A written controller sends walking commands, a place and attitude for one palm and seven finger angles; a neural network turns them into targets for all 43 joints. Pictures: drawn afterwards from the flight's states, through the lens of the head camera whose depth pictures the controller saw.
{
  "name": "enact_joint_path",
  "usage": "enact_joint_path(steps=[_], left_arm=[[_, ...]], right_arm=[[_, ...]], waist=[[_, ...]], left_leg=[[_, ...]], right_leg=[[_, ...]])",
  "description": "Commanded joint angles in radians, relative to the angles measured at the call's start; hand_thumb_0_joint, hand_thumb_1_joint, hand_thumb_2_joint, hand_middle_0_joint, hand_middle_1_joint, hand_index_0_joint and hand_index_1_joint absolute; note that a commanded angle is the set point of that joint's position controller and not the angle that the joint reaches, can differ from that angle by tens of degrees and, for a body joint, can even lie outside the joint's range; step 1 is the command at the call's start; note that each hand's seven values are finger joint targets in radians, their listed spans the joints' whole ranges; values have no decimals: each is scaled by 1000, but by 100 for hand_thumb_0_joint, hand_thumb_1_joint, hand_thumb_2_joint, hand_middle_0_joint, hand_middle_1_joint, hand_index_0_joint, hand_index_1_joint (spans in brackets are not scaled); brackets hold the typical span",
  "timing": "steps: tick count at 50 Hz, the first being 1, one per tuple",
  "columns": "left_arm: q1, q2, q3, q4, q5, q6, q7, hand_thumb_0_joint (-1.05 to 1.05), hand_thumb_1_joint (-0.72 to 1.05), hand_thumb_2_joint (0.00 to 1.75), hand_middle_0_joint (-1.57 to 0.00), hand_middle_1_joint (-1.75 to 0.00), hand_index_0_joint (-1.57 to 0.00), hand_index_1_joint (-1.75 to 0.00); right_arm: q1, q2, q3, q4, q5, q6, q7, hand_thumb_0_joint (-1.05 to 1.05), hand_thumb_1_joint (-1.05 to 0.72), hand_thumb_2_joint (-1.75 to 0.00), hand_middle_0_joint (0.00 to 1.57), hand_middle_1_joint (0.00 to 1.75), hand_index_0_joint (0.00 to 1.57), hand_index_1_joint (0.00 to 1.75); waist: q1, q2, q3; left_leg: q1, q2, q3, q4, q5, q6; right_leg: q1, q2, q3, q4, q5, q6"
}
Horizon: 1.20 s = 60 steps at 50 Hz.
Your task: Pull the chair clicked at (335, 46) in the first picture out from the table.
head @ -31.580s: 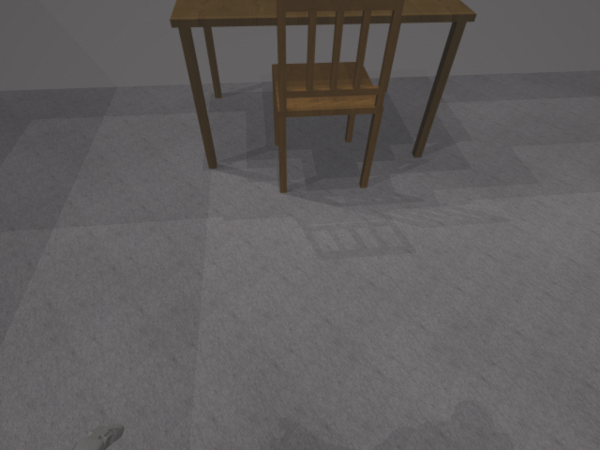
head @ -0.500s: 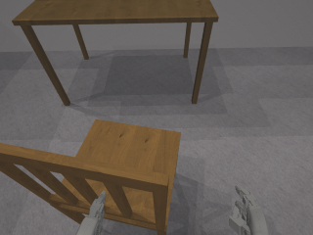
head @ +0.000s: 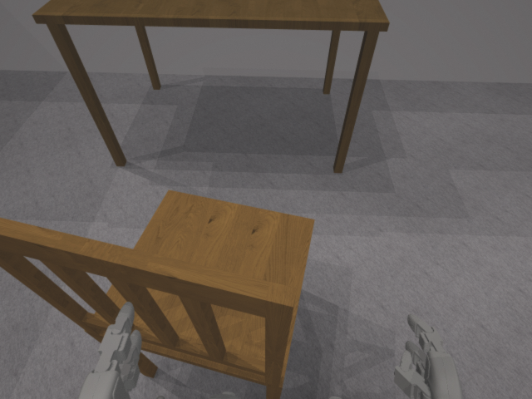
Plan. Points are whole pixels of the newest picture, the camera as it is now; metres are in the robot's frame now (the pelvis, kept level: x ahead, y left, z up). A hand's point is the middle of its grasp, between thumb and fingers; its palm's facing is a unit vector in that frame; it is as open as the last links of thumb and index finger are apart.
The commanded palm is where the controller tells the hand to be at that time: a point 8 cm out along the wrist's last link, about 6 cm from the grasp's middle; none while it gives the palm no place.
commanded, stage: draw the hand back to the body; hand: left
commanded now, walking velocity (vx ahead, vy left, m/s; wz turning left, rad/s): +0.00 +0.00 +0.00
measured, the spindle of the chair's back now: (150, 313) +0.25 +0.20 -0.02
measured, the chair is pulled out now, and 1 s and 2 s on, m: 0.78 0.78 0.78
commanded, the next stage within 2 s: step back with the hand held close in 1.38 s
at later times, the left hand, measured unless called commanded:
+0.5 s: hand (83, 366) +0.14 +0.19 +0.13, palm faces +0.23 -0.89 -0.39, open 16.1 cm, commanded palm +0.10 +0.24 +0.16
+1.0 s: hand out of the picture +0.21 +0.25 +0.23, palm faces +0.46 -0.77 -0.44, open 9.4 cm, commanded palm +0.16 +0.29 +0.25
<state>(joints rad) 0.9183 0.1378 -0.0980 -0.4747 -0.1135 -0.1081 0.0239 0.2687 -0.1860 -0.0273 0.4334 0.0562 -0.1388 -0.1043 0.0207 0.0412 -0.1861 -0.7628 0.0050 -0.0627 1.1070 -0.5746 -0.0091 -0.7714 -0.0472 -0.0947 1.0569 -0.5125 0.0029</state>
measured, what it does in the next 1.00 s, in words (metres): rises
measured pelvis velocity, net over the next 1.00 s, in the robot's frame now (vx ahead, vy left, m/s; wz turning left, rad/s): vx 0.02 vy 0.00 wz -0.02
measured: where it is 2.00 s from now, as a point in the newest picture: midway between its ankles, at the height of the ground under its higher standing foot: outside the picture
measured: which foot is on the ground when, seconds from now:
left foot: down 0.00-1.00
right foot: down 0.00-1.00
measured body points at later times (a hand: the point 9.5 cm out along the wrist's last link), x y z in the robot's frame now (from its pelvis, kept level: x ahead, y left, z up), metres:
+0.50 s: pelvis -0.01 -0.01 +0.03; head -0.02 -0.04 +0.48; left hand +0.12 +0.24 +0.15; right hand +0.17 -0.23 -0.04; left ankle -0.02 +0.12 -0.66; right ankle +0.00 -0.12 -0.66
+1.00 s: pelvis +0.02 +0.00 +0.07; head +0.00 -0.03 +0.52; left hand +0.18 +0.29 +0.25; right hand +0.20 -0.23 -0.01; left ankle -0.02 +0.12 -0.66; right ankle +0.00 -0.12 -0.66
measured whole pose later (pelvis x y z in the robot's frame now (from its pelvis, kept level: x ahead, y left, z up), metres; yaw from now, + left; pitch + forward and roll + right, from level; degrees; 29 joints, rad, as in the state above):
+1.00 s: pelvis +0.02 +0.00 +0.07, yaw -1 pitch -3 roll -1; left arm 0.50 0.35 0.32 -0.42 -0.06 -0.04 0.16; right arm 0.19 -0.21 0.01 0.64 0.03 -0.14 -0.11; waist 0.07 0.09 0.01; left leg -0.11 0.02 -0.02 0.50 -0.33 -0.01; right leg -0.15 -0.02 -0.07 0.49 -0.28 0.00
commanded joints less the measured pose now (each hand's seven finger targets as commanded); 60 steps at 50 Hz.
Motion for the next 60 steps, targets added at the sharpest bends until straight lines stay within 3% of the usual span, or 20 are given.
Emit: enact_joint_path(steps=[1, 4, 6, 9, 12, 15, 16, 17, 18, 19, 22, 26, 32, 39, 42, 48, 50, 52, 55, 60], left_arm=[[82, 36, 20, -199, -24, -199, -39, 0, -55, 20, 0, 0, 0, 0], [64, 97, 79, -188, -36, -281, -87, 0, -55, 20, 0, 0, 0, 0], [20, 164, 137, -263, -51, -323, -101, 0, -55, 20, 0, 0, 0, 0], [30, 175, 202, -259, -93, -353, -127, 0, -55, 20, 0, 0, 0, 0], [-7, 165, 229, -270, -139, -333, -137, 0, -48, 24, -1, -2, -1, -2], [-45, 167, 255, -235, -173, -273, -153, 0, -37, 29, -2, -4, -2, -4], [15, 408, 366, -217, 24, -128, -7, 0, -33, 31, -3, -5, -3, -5], [-4, 263, 263, -295, 31, -66, 39, 0, -30, 32, -4, -5, -4, -5], [-44, 272, 278, -278, 37, -29, 70, 0, -26, 34, -4, -6, -4, -6], [-47, 240, 267, -252, 48, -2, 92, 0, -22, 36, -4, -7, -4, -7], [-96, 266, 295, -186, 60, 50, 133, 0, -12, 41, -6, -9, -6, -9], [-228, 330, 353, -180, 71, 54, 162, 0, 3, 48, -8, -12, -8, -12], [-285, 346, 390, -239, 74, 32, 173, 0, 25, 58, -11, -16, -11, -16], [-353, 351, 460, -153, 66, 20, 170, 0, 50, 71, -15, -22, -15, -22], [-395, 364, 496, -129, 61, 15, 163, 0, 61, 76, -16, -24, -16, -24], [-502, 419, 565, -167, 57, 4, 162, 0, 83, 87, -19, -29, -19, -29], [-543, 438, 590, -179, 56, -2, 164, 0, 90, 90, -20, -30, -20, -30], [-496, 381, 554, -120, 55, 8, 155, 0, 90, 90, -20, -30, -20, -30], [-469, 367, 545, -87, 53, 16, 147, 0, 90, 90, -20, -30, -20, -30], [-481, 399, 566, -141, 56, 11, 144, 0, 90, 90, -20, -30, -20, -30]], right_arm=[[-89, -95, -47, -132, 3, -72, 10, 0, -90, -90, 20, 30, 20, 30], [-111, -96, -56, -118, 3, -70, 25, 0, -90, -90, 20, 30, 20, 30], [-115, -93, -59, -120, 5, -74, 23, 0, -90, -90, 20, 30, 20, 30], [-122, -78, -57, -110, 21, -70, 20, 0, -90, -90, 20, 30, 20, 30], [-136, -80, -46, -108, 31, -80, 14, 0, -90, -90, 20, 30, 20, 30], [-146, -93, -38, -107, 40, -93, -1, 0, -90, -90, 20, 30, 20, 30], [-124, -94, -43, -113, 7, -52, -36, 0, -90, -90, 20, 30, 20, 30], [-118, -76, -17, -143, 1, -38, -47, 0, -90, -90, 20, 30, 20, 30], [-116, -82, -19, -130, 3, -30, -54, 0, -90, -90, 20, 30, 20, 30], [-120, -77, -13, -116, -2, -21, -58, 0, -90, -90, 20, 30, 20, 30], [-140, -86, 0, -92, -8, 3, -71, 0, -90, -90, 20, 30, 20, 30], [-165, -102, 11, -69, -12, -16, -73, 0, -90, -90, 20, 30, 20, 30], [-176, -109, 24, -33, -18, -64, -54, 0, -90, -90, 20, 30, 20, 30], [-196, -119, 12, 13, -21, -69, -36, 0, -90, -90, 20, 30, 20, 30], [-200, -124, 9, 24, -25, -63, -28, 0, -90, -90, 20, 30, 20, 30], [-202, -132, 7, 48, -31, -62, -13, 0, -90, -90, 20, 30, 20, 30], [-201, -134, 6, 55, -33, -64, -8, 0, -90, -90, 20, 30, 20, 30], [-206, -129, 7, 62, -34, -57, -2, 0, -90, -90, 20, 30, 20, 30], [-210, -134, -5, 64, -33, -37, 6, 0, -90, -90, 20, 30, 20, 30], [-212, -134, -9, 53, -35, -23, 10, 0, -90, -90, 20, 30, 20, 30]], waist=[[-27, -49, -52], [-20, -65, -59], [-5, -10, -104], [0, 5, -114], [-6, 21, -112], [-18, -51, -80], [60, -4, -127], [13, -9, -51], [8, -19, -26], [9, -1, 25], [10, -74, 108], [16, -34, 165], [29, 87, 129], [30, -8, 181], [33, -34, 166], [37, 51, 118], [39, 41, 102], [39, 38, 124], [39, -31, 124], [43, 6, 78]], left_leg=[[46, -10, 11, -163, 347, 22], [6, -7, 17, -145, 317, 23], [24, -10, 22, -149, 322, 26], [59, -7, 25, -164, 319, 24], [97, -9, 19, -197, 292, 25], [111, -4, 8, -227, 244, 26], [159, 41, 15, -285, 262, 19], [175, 30, 28, -310, 255, 22], [180, 34, 24, -318, 250, 18], [198, 35, 30, -330, 251, 21], [255, 37, 31, -374, 248, 28], [345, 33, 34, -441, 228, 30], [478, 26, 18, -573, 322, 22], [540, 39, 28, -648, 385, 22], [566, 41, 31, -671, 440, 24], [632, 43, 41, -692, 554, 22], [648, 45, 41, -694, 591, 21], [649, 47, 44, -701, 614, 20], [653, 54, 47, -705, 636, 23], [673, 50, 52, -706, 667, 23]], right_leg=[[98, 32, -6, -148, 262, -17], [102, 27, 7, -133, 249, -15], [135, 25, 24, -136, 241, -22], [150, 28, 25, -155, 231, -22], [179, 28, 17, -193, 195, -19], [201, 26, 23, -250, 146, -8], [304, -5, 76, -296, 150, -41], [309, -16, 54, -324, 166, -30], [312, -18, 51, -341, 163, -30], [315, -17, 46, -359, 166, -32], [337, -17, 50, -444, 147, -26], [373, -24, 68, -552, 99, -27], [511, -17, 39, -567, 248, -33], [573, -9, 41, -624, 328, -26], [616, -10, 44, -633, 391, -23], [680, -15, 50, -644, 509, -24], [697, -16, 47, -645, 541, -25], [699, -15, 42, -649, 558, -23], [703, -14, 36, -652, 582, -18], [733, -15, 43, -654, 615, -19]])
